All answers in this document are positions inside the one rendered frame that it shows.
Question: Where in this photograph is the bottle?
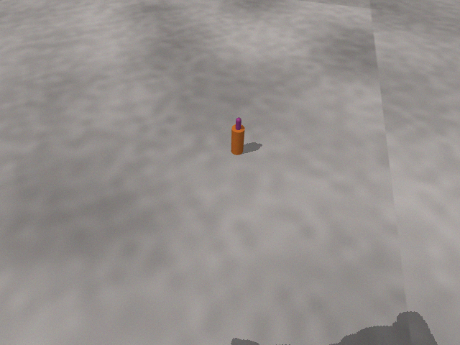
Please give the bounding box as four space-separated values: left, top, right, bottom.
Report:
231 118 244 155

